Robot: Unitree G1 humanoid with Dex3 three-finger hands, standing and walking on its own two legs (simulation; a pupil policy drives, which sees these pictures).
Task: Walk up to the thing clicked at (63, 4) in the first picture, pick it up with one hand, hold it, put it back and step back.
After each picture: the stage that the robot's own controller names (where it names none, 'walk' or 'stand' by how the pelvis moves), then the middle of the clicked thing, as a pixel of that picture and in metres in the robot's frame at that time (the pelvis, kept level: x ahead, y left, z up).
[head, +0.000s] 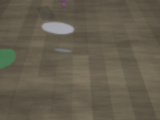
stand; (63, 3) +2.31 +0.26 -0.72
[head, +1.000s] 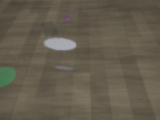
walk; (67, 18) +2.16 +0.34 -0.71
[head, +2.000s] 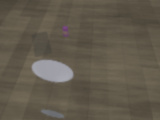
walk; (65, 31) +1.52 +0.27 -0.72
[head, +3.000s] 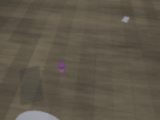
walk; (61, 68) +0.96 +0.22 -0.71
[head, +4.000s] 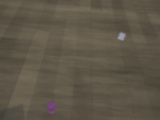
walk; (51, 108) +0.55 +0.19 -0.70
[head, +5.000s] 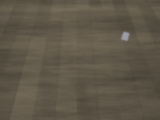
walk; out of the picture +0.34 +0.19 -0.70
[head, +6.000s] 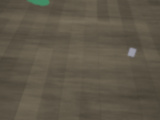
stand; out of the picture +0.28 +0.17 -0.72
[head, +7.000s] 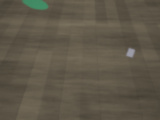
stand; out of the picture +0.29 +0.19 -0.73
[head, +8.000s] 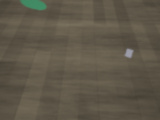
stand; out of the picture +0.29 +0.19 -0.73
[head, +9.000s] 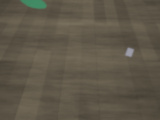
stand; out of the picture +0.28 +0.19 -0.73
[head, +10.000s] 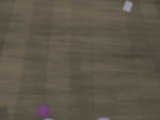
go down; (43, 111) +0.32 +0.18 -0.58
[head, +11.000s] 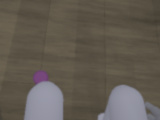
go down; (41, 80) +0.37 +0.19 -0.32
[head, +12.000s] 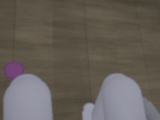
close in; (15, 73) +0.36 +0.22 -0.26
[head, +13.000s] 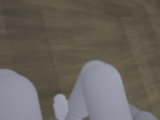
close; out of the picture +0.37 +0.24 -0.22
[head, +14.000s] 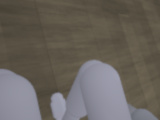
close; out of the picture +0.36 +0.24 -0.22
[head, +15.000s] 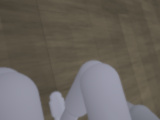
lift; out of the picture +0.34 +0.24 -0.23
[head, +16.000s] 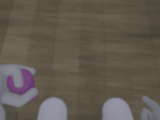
lift; (24, 86) +0.31 +0.19 -0.02
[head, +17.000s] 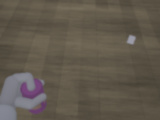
hold; (34, 96) +0.30 +0.17 -0.01
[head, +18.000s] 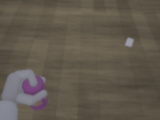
hold; (36, 93) +0.32 +0.17 +0.00
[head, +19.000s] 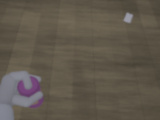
crouch; (31, 93) +0.32 +0.17 -0.06
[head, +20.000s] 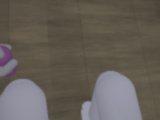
lower; (3, 62) +0.40 +0.22 -0.15
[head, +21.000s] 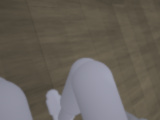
lower; out of the picture +0.39 +0.25 -0.22
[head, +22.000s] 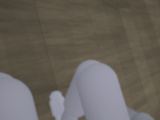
lower; out of the picture +0.38 +0.25 -0.22
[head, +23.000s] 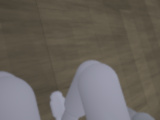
lower; out of the picture +0.38 +0.25 -0.22
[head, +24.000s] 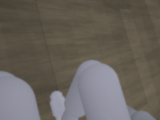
lower; out of the picture +0.38 +0.25 -0.22
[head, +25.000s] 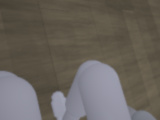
open; out of the picture +0.36 +0.23 -0.23
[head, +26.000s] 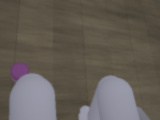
stand; (19, 74) +0.37 +0.21 -0.27
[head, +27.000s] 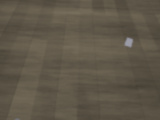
stand; out of the picture +0.30 +0.16 -0.64
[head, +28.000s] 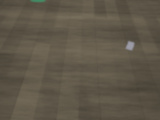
stand; out of the picture +0.32 +0.17 -0.66
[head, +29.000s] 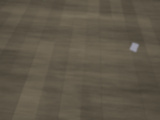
stand; out of the picture +0.31 +0.16 -0.68
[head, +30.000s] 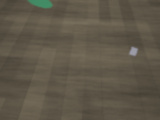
walk; out of the picture +0.33 +0.17 -0.72
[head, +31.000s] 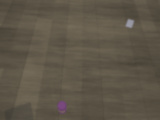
walk; (62, 107) +0.44 +0.11 -0.69
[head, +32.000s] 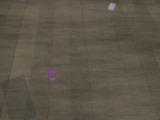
walk; (52, 75) +0.72 +0.21 -0.70
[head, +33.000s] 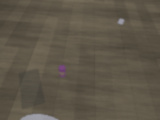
stand; (62, 71) +0.96 +0.18 -0.70
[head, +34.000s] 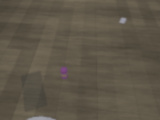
stand; (64, 73) +0.93 +0.18 -0.73
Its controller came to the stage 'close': yes
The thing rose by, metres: 0.71
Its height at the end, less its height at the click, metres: +0.00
